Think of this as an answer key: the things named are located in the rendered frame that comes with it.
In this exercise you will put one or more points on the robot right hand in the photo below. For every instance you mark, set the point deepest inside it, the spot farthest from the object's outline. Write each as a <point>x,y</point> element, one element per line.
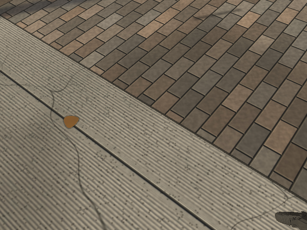
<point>296,219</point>

